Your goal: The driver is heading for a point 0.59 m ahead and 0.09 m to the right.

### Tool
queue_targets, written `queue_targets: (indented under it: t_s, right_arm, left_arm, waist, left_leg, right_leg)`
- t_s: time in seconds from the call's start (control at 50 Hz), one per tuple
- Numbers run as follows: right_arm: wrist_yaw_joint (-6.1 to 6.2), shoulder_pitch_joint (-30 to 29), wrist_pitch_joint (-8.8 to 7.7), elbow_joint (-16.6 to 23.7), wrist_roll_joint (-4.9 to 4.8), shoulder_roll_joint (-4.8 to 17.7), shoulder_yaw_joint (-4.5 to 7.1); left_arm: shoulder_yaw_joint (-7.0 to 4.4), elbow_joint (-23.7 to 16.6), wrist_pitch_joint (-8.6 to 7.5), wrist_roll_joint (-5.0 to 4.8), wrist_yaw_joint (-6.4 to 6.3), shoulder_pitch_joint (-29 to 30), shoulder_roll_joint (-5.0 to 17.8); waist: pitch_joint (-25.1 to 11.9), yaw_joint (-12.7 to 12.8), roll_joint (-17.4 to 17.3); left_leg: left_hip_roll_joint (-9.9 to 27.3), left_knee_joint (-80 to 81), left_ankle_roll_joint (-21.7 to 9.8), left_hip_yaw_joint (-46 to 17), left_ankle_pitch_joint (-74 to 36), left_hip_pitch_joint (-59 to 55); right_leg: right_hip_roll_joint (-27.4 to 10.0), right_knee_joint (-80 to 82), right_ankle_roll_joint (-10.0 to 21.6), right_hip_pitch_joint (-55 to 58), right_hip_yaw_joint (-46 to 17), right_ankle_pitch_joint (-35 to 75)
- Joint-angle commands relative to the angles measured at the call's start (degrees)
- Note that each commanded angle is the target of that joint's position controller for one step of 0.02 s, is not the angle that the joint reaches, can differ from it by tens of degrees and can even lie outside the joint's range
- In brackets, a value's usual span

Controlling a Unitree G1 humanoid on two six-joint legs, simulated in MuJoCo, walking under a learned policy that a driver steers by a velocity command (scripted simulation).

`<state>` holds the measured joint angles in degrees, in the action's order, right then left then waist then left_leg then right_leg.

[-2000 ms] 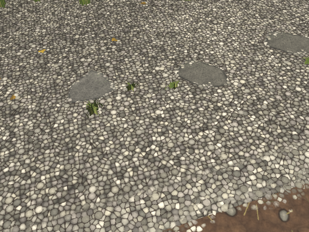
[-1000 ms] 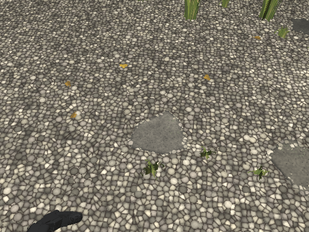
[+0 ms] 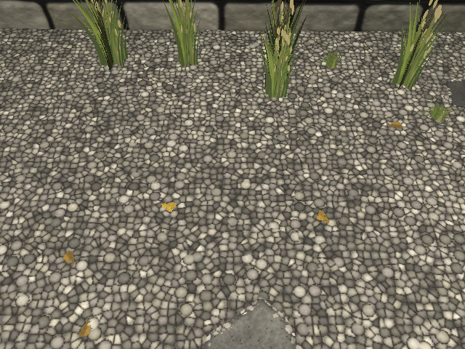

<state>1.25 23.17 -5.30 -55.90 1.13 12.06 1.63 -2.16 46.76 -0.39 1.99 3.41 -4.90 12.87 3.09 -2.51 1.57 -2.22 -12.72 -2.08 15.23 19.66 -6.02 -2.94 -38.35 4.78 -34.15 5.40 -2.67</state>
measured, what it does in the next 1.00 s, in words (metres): walks ahead, turning right: right foot, then left foot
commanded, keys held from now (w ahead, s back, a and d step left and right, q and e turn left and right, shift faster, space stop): w+e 0.40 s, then w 0.22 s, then no key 0.38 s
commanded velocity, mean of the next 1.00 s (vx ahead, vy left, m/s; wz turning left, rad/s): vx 0.40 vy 0.00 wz -0.35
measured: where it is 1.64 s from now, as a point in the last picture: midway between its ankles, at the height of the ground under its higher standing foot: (263, 331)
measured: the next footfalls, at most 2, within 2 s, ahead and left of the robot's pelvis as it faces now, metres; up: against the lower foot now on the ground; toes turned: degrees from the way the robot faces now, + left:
right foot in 0.08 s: +0.20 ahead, -0.08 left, +0.00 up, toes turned -8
left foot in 0.62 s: +0.54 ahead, +0.01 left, +0.00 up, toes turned -18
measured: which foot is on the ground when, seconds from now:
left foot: down 0.00-0.10, up 0.12-0.60, down 0.62-1.00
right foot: up 0.00-0.06, down 0.08-0.64, up 0.66-1.00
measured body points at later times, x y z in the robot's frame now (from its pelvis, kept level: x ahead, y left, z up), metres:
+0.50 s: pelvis +0.27 -0.04 +0.01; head +0.30 -0.06 +0.46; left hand +0.33 +0.24 -0.12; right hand +0.40 -0.31 -0.10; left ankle +0.47 +0.07 -0.69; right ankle +0.16 -0.07 -0.73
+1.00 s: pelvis +0.48 -0.06 +0.01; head +0.51 -0.06 +0.46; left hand +0.67 +0.13 -0.13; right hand +0.42 -0.30 -0.13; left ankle +0.50 +0.02 -0.73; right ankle +0.51 -0.19 -0.71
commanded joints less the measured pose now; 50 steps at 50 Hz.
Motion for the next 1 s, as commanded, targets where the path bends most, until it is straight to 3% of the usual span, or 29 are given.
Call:
queue_targets:
  t_s: [0.02, 0.06, 0.08, 0.1, 0.12, 0.14, 0.16, 0.18, 0.2, 0.24, 0.3, 0.4, 0.5, 0.56, 0.58, 0.6, 0.62, 0.64, 0.66, 0.68, 0.7, 0.74, 0.78, 0.82, 0.9, 1.0]
  right_arm:
    - [0.87, 1.4, 0.3, 1.5, 0.25, 9.8, 2.02]
    - [0.97, 0.8, 1.38, 1.7, 0.4, 11.6, 2.55]
    - [0.74, 0.0, 1.72, 2.4, 0.16, 11.9, 2.65]
    - [0.16, 0.9, 1.39, 5.1, -0.54, 8.1, 1.77]
    - [-0.85, -1.2, 0.76, 9.0, -0.71, 7.0, 1.87]
    - [-1.12, -8.1, 0.14, 10.3, 0.05, 9.3, 2.16]
    - [-1.34, -8.9, -0.63, 10.9, -0.6, 8.4, 1.76]
    - [-1.22, -7.7, -0.75, 10.0, -0.52, 8.1, 1.82]
    - [-1.15, -7.1, 0.13, 10.0, 0.56, 7.9, 1.84]
    - [-1.52, -5.4, 2.27, 9.8, 1.8, 7.0, 1.71]
    - [-1.93, -9.6, 3.53, 11.9, 1.71, 6.2, 1.56]
    - [-2.26, -21.0, 3.48, 15.9, 1.24, 6.5, 1.22]
    - [-2.92, -27.3, 2.44, 18.3, 0.78, 6.2, 0.39]
    - [-2.75, -22.7, 1.76, 17.5, 0.64, 7.9, 0.9]
    - [-2.32, -18.0, 1.5, 16.0, 0.56, 9.2, 1.5]
    - [-1.71, -10.2, 0.99, 13.5, 0.56, 10.2, 2.12]
    - [-0.86, -1.7, 0.4, 12.1, 1.39, 12.9, 2.91]
    - [-0.49, 3.1, 0.43, 11.9, 2.66, 19.0, 4.32]
    - [-1.1, 0.5, 1.33, 11.2, 0.81, 16.7, 4.19]
    - [-1.35, -5.4, 1.41, 12.4, -0.15, 12.0, 3.07]
    - [-1.62, -8.5, 1.08, 12.5, -0.33, 8.2, 2.02]
    - [-1.44, -9.0, 0.41, 10.9, -0.54, 5.6, 0.89]
    - [-1.66, -7.6, -0.41, 9.3, -0.53, 6.4, 0.82]
    - [-1.63, -7.7, -0.54, 8.3, -0.43, 7.6, 0.88]
    - [-1.35, -7.6, 0.49, 6.5, -0.37, 7.5, 0.32]
    - [-0.97, -5.1, 1.91, 3.9, -0.41, 7.7, 0.27]
  left_arm:
    - [-0.68, -4.2, -0.65, 0.22, -0.19, 1.6, 3.3]
    - [-1.9, -1.8, -1.02, 0.36, -0.72, -7.1, 5.5]
    - [-3.13, 0.8, -1.5, 0.87, -1.31, -15.7, 7.6]
    - [-5.17, 1.6, -1.4, 1.38, -2.3, -21.1, 14.0]
    - [-6.03, 0.4, -0.8, -0.29, -2.34, -18.4, 17.8]
    - [-5.69, 0.7, -0.22, -1.37, -2.67, -17.7, 16.1]
    - [-5.01, 0.9, -0.29, -1.64, -3.09, -14.7, 13.4]
    - [-4.29, 0.8, -0.56, -1.51, -3.22, -12.1, 10.7]
    - [-3.82, 0.7, -1.01, -1.89, -3.47, -10.4, 9.3]
    - [-3.38, 0.4, -2.23, -2.14, -3.37, -9.9, 8.6]
    - [-3.87, 1.0, -3.06, -2.07, -3.16, -12.9, 10.8]
    - [-3.94, 1.6, -2.73, -1.94, -3.24, -18.8, 11.0]
    - [-3.3, 2.8, -2.98, -1.24, -3.97, -22.9, 10.3]
    - [-3.3, 2.7, -3.42, -0.94, -4.53, -20.6, 11.7]
    - [-3.4, 2.6, -3.63, -0.86, -4.52, -19.6, 12.4]
    - [-3.33, 2.8, -3.74, -0.83, -4.23, -18.8, 12.6]
    - [-2.69, 2.1, -4.08, -1.04, -3.86, -19.0, 10.6]
    - [-1.56, 1.3, -4.1, -3.27, -3.73, -26.1, 5.0]
    - [-2.04, 2.5, -3.83, -1.98, -4.12, -27.5, 8.3]
    - [-2.22, 2.8, -3.31, -1.06, -4.33, -23.7, 9.0]
    - [-1.92, 2.4, -3.23, -0.69, -4.12, -19.8, 8.2]
    - [-1.8, 1.9, -2.19, -0.1, -3.63, -18.0, 7.2]
    - [-1.57, 2.6, -1.14, 0.01, -3.26, -19.3, 5.9]
    - [-1.25, 2.9, -0.6, -0.36, -3.14, -18.8, 5.1]
    - [0.24, 2.4, -0.06, -0.44, -3.25, -12.5, 2.9]
    - [0.77, 3.5, -0.2, -0.87, -4.4, -8.9, 3.4]
  waist:
    - [0.4, 2.1, -6.7]
    - [-5.1, 5.9, -7.3]
    - [-9.6, 10.1, -4.9]
    - [-15.6, 11.1, 3.4]
    - [-19.0, 8.1, 10.9]
    - [-13.1, 9.4, 1.1]
    - [-6.8, 7.2, -0.8]
    - [-2.8, 4.2, -4.0]
    - [-1.4, 2.3, -3.9]
    - [-2.8, 0.7, -2.3]
    - [-2.0, 1.3, -0.8]
    - [-0.7, 5.8, 1.5]
    - [-0.4, 8.4, 2.2]
    - [-0.6, 5.1, 3.1]
    - [-2.4, 3.0, 3.1]
    - [-6.3, -0.8, 1.2]
    - [-12.3, -4.3, -2.0]
    - [-19.7, -2.2, -14.1]
    - [-18.6, -0.5, -13.5]
    - [-9.4, 1.6, -6.1]
    - [-5.4, 1.8, -2.1]
    - [-3.5, 3.4, -5.3]
    - [-5.5, 4.4, -7.0]
    - [-6.5, 5.3, -7.0]
    - [-6.3, 4.1, -8.8]
    - [-5.4, 2.4, -8.0]
  left_leg:
    - [17.4, -7.0, -4.2, -2.0, -59.3, -1.4]
    - [17.6, -22.6, -4.2, -1.2, -65.5, -0.6]
    - [16.6, -36.0, -2.9, -0.4, -56.1, 6.2]
    - [12.5, -55.6, -0.6, -0.1, -27.8, 23.9]
    - [-0.3, -71.9, 2.0, -8.9, 11.7, 43.4]
    - [3.9, -71.4, 1.3, -17.1, 6.3, 49.7]
    - [6.3, -66.7, 1.1, -17.0, 1.0, 49.1]
    - [8.1, -60.8, 1.2, -16.9, -1.0, 45.6]
    - [9.0, -57.3, 2.0, -17.1, -1.3, 42.2]
    - [9.0, -53.7, 3.5, -16.6, -1.9, 38.0]
    - [8.9, -47.3, 5.2, -15.2, -6.5, 40.2]
    - [7.5, -34.0, 5.8, -15.4, -16.1, 45.4]
    - [5.2, -23.7, 3.3, -14.2, -19.2, 43.4]
    - [3.3, -18.2, 0.2, -14.4, -15.1, 33.6]
    - [1.5, -17.2, -0.9, -13.7, -12.1, 27.2]
    - [0.5, -13.6, -2.2, -12.9, -12.7, 17.9]
    - [7.9, -12.7, -4.6, -20.5, -8.7, 5.0]
    - [24.4, -10.5, -11.9, -45.7, -10.2, -10.0]
    - [27.3, -4.5, -15.0, -57.8, -16.8, -6.6]
    - [25.4, -5.2, -14.6, -48.4, -20.6, 2.2]
    - [22.4, -5.2, -13.3, -39.6, -30.3, 8.2]
    - [17.3, -4.0, -10.2, -27.9, -45.8, 13.5]
    - [15.6, -4.1, -9.9, -23.3, -56.1, 14.7]
    - [14.9, -3.7, -10.3, -20.2, -58.7, 15.0]
    - [12.0, -3.8, -8.6, -15.5, -55.7, 16.6]
    - [13.6, -6.2, -8.2, -18.8, -42.8, 16.1]
  right_leg:
    - [4.2, 2.3, 3.4, 3.8, 3.9, -6.9]
    - [8.1, 4.8, 6.4, 14.3, 4.3, -12.2]
    - [8.1, 9.8, 8.6, 26.8, 1.4, -10.6]
    - [-5.9, 11.6, 13.7, 43.1, -18.0, -16.7]
    - [-17.5, 20.2, 21.6, 52.3, -48.3, -11.5]
    - [-15.7, 22.0, 19.6, 48.8, -41.2, -8.7]
    - [-14.4, 23.0, 17.5, 41.0, -34.1, -4.7]
    - [-11.3, 24.1, 14.6, 33.9, -28.9, 1.4]
    - [-8.5, 24.7, 13.1, 29.2, -24.9, 6.0]
    - [-5.5, 25.3, 12.4, 25.7, -21.1, 11.4]
    - [-3.3, 26.5, 11.7, 24.1, -19.6, 11.9]
    - [-2.3, 25.8, 9.1, 29.1, -21.7, 10.5]
    - [-4.2, 23.3, 7.9, 35.7, -21.9, 17.3]
    - [-5.9, 20.3, 5.6, 35.8, -22.2, 24.6]
    - [-5.4, 15.8, 4.7, 35.5, -21.4, 32.0]
    - [-2.8, 6.4, 3.7, 34.5, -19.0, 34.8]
    - [0.0, -6.9, 2.7, 27.1, -17.0, 23.9]
    - [9.3, -27.5, -0.5, 11.0, -11.2, -7.7]
    - [11.2, -34.2, -0.5, 4.3, -12.3, -27.0]
    - [7.8, -36.3, -0.7, 3.1, -13.5, -23.2]
    - [6.1, -33.8, -1.1, 4.1, -13.2, -20.7]
    - [3.9, -28.1, -2.1, 7.0, -11.8, -19.6]
    - [5.3, -25.9, -3.1, 10.1, -10.6, -18.0]
    - [5.4, -22.1, -4.0, 10.4, -9.7, -16.0]
    - [3.4, -6.7, -4.9, 14.2, -5.6, -9.4]
    - [3.2, 4.5, -4.0, 19.7, -4.6, -7.9]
